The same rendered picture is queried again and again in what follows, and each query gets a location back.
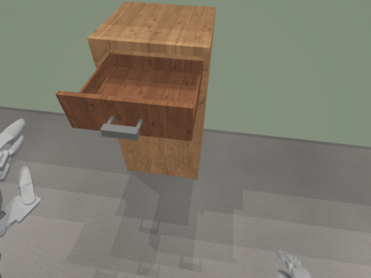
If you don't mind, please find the robot right hand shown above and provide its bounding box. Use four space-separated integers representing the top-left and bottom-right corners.
275 248 311 278

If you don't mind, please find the cabinet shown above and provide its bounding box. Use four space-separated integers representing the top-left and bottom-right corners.
87 1 216 179

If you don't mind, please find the robot left hand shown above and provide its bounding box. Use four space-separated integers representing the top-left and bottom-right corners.
0 119 41 238

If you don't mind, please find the drawer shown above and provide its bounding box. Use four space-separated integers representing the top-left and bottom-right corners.
56 53 203 141

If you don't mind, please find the handle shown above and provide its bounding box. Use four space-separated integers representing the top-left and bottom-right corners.
100 116 143 141

